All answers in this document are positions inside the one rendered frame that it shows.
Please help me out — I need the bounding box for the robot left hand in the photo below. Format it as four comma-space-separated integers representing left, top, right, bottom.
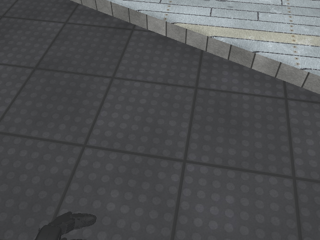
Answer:
35, 211, 97, 240

